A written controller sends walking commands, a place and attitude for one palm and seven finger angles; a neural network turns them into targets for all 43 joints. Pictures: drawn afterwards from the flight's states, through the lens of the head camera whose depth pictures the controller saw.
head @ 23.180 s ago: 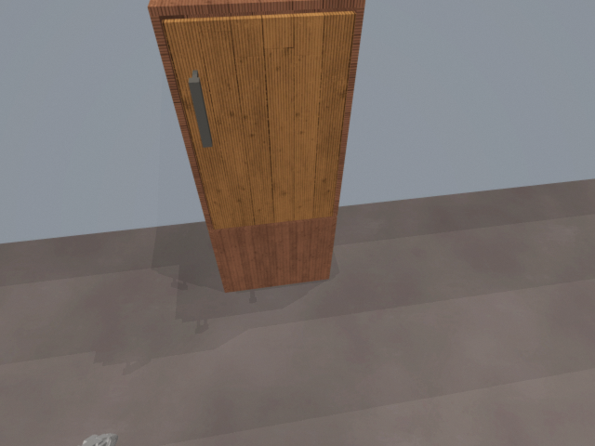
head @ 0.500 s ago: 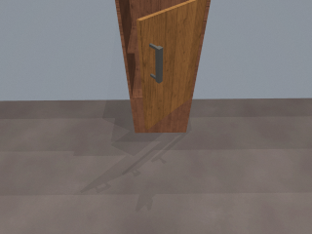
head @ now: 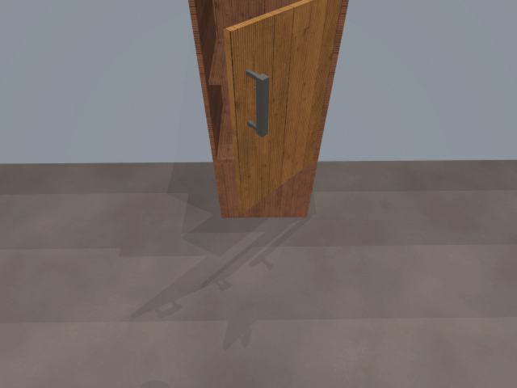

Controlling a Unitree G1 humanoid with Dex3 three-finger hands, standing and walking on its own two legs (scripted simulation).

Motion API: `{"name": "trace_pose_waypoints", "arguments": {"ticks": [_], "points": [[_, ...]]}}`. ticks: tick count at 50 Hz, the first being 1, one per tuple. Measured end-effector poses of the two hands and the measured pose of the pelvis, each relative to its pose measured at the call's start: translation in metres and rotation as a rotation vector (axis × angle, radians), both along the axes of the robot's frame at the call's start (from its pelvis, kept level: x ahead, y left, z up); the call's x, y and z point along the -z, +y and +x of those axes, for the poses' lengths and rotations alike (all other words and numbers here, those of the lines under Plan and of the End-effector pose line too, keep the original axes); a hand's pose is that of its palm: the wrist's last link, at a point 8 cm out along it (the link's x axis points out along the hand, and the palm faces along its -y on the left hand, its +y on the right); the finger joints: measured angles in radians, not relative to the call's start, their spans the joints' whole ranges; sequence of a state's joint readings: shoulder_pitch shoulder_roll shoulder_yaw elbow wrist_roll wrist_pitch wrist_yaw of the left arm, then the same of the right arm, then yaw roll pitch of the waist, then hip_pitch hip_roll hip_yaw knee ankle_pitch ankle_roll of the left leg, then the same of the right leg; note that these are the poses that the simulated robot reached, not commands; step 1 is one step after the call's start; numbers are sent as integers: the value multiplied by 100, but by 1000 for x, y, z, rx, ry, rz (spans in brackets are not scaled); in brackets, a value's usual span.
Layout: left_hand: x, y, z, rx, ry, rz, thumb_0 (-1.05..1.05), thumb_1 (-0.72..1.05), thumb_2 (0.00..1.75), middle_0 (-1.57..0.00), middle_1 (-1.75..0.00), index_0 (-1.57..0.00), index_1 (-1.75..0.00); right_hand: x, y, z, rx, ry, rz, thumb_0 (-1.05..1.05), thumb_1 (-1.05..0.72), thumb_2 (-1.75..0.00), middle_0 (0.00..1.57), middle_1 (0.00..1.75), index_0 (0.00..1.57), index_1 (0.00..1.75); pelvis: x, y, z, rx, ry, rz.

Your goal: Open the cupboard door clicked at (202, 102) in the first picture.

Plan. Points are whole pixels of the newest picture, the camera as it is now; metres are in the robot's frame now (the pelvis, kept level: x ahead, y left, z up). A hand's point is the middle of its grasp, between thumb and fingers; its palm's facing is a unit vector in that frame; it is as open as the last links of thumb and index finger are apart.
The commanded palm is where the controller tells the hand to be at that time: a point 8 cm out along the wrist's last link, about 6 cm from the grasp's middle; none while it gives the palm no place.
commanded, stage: look to check the result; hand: left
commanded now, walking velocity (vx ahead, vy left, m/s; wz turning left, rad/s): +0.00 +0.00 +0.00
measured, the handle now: (256, 103) +0.71 +0.04 +0.05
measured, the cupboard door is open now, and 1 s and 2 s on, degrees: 43 43 43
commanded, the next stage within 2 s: walk to a spot facing it in 0.34 s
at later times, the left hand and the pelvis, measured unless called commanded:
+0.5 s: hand out of the picture +0.04 +0.18 -0.17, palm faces +0.02 -0.97 -0.24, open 7.4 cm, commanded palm none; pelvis +0.02 -0.01 +0.00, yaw +0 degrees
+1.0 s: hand out of the picture +0.12 +0.17 -0.18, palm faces -0.16 -0.94 -0.29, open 7.4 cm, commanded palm none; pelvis +0.01 -0.03 -0.02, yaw -14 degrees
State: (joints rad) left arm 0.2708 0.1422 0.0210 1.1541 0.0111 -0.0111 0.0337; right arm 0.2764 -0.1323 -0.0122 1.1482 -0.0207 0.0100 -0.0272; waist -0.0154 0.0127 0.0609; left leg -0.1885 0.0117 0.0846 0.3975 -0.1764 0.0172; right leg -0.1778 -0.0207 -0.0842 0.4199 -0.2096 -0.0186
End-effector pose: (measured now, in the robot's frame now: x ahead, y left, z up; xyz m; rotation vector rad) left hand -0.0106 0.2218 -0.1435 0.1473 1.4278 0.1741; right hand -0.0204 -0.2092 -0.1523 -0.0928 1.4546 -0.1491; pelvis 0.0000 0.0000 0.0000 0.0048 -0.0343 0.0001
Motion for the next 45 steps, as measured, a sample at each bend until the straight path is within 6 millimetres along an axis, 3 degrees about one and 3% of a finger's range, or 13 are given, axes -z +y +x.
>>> {"name": "trace_pose_waypoints", "arguments": {"ticks": [30, 38, 45], "points": [[-7, 8, 52, 43, -56, 47, 0, 91, 90, -20, -30, -20, -30, -3, -37, 54, -9, -78, -56, 0, -91, -90, 20, 30, 20, 30, 0, -11, 17, 33, 12, 1], [3, 8, 69, 97, -39, 28, 0, 91, 90, -20, -30, -20, -30, 0, -38, 46, 86, -109, -81, 0, -91, -90, 20, 30, 20, 30, 8, -9, 15, 107, 22, 4], [-1, 2, 107, 175, -96, 45, 1, 91, 90, -20, -30, -20, -30, 8, -48, 24, 138, -110, -84, 0, -90, -90, 20, 30, 20, 30, 12, -15, 10, 183, 19, 19]]}}
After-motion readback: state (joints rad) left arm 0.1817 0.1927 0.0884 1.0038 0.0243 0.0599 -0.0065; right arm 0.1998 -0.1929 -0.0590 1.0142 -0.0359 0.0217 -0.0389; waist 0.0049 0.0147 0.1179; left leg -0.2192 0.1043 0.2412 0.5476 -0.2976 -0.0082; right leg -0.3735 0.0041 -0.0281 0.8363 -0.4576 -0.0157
